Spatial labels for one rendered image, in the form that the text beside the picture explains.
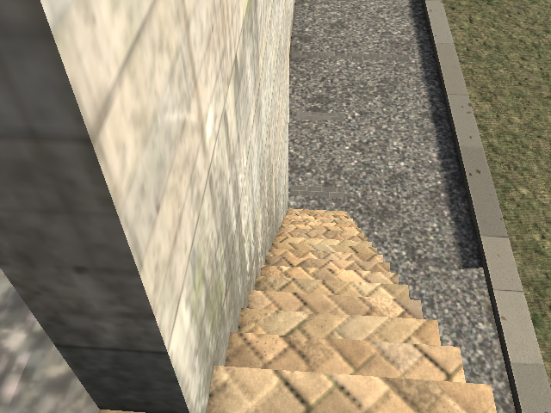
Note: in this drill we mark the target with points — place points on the stairs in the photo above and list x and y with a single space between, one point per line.
328 329

